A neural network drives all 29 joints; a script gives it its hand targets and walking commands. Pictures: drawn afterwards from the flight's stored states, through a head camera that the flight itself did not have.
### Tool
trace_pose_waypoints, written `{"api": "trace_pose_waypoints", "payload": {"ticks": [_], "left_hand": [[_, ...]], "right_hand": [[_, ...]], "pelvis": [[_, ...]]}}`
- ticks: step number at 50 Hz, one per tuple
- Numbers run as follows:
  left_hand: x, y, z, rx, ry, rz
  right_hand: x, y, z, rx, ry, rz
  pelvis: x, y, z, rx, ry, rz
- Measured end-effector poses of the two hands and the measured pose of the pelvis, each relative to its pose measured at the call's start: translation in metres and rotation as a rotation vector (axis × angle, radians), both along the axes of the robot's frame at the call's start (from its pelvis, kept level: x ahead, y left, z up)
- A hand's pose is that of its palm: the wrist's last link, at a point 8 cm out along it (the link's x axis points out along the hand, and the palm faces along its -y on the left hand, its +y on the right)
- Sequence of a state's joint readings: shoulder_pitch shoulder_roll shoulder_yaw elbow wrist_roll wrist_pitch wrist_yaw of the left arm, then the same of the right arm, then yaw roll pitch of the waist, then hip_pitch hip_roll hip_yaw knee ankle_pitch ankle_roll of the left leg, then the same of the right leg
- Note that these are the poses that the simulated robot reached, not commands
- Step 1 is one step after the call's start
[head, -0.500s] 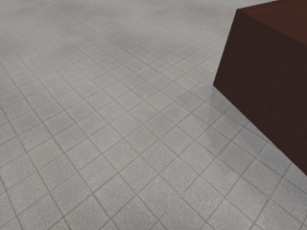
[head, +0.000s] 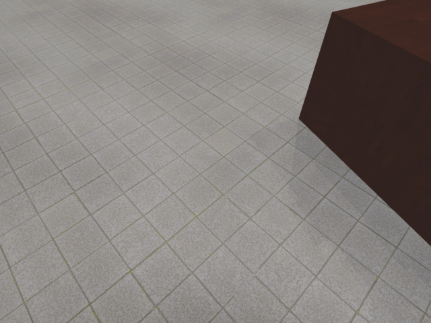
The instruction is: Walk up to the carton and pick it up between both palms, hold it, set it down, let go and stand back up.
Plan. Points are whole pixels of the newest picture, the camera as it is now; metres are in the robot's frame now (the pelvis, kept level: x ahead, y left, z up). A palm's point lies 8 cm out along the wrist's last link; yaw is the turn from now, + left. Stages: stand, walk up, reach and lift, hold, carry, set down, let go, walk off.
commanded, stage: stand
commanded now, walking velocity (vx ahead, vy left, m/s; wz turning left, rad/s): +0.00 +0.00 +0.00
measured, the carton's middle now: out of the picture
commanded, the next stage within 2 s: walk up in 0.32 s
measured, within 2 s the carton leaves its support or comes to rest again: neither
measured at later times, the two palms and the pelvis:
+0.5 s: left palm out of the picture -0.03 +0.20 -0.15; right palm out of the picture -0.03 -0.20 -0.15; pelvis +0.00 +0.00 +0.00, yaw +0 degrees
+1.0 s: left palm (227, 247) +0.29 +0.00 -0.12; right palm out of the picture +0.09 -0.45 -0.16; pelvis +0.08 -0.18 -0.04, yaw -23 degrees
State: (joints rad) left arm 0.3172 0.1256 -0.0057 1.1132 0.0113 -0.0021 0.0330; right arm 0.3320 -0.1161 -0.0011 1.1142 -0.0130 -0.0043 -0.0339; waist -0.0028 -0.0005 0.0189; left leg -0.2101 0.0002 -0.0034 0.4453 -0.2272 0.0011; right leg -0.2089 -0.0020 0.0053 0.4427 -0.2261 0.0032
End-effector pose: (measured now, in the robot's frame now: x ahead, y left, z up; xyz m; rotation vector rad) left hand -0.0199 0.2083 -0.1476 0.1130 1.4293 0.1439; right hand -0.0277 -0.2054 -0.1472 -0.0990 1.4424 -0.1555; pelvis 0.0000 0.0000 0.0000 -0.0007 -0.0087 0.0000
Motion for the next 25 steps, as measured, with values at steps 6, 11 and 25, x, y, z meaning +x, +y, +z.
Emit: {"api": "trace_pose_waypoints", "payload": {"ticks": [6, 11, 25], "left_hand": [[-0.0019, -0.0005, -0.0004, -0.002, 0.009, 0.001], [-0.0012, -0.0023, -0.0011, -0.006, 0.008, 0.002], [-0.007, -0.0064, -0.0016, -0.014, 0.026, 0.008]], "right_hand": [[-0.0016, 0.0012, 0.0, 0.001, 0.006, -0.002], [-0.0009, 0.002, 0.0, 0.002, 0.006, 0.0], [-0.0019, 0.003, -0.0002, 0.005, 0.015, 0.004]], "pelvis": [[0.0008, 0.0, 0.0001, 0.0, -0.001, 0.0], [0.0015, 0.0001, 0.0002, -0.001, -0.002, 0.001], [0.0022, -0.0001, 0.0004, 0.0, -0.003, 0.002]]}}
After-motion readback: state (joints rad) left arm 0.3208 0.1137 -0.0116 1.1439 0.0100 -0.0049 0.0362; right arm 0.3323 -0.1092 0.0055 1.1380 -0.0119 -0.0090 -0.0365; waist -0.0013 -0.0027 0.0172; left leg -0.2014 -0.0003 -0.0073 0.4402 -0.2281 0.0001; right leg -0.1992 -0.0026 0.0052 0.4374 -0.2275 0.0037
